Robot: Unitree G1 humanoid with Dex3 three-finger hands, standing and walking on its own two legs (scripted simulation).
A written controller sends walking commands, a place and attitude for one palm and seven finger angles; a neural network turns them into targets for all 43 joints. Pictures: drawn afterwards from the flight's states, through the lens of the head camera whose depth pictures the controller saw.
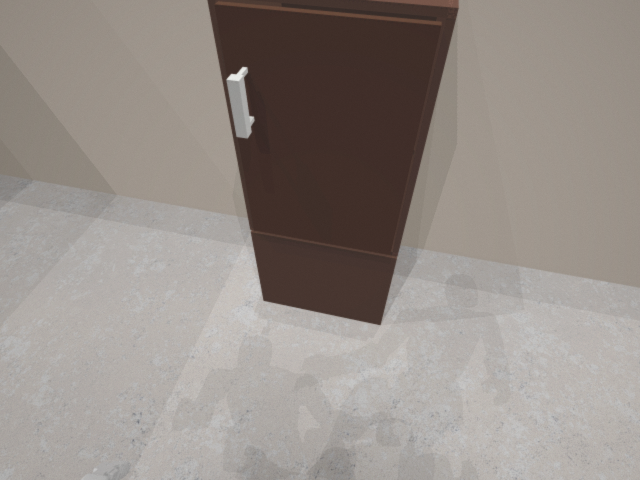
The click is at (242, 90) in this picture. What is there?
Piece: cupboard door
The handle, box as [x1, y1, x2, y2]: [226, 67, 254, 138]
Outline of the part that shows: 242,67 236,74 231,74 226,80 236,136 247,138 251,132 250,126 254,120 253,117 248,116 243,77 247,72 247,68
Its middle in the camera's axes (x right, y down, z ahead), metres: -0.16 -0.28 +0.79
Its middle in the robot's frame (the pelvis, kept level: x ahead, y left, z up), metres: +0.78 +0.20 +0.07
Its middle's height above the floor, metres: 0.84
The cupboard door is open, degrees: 0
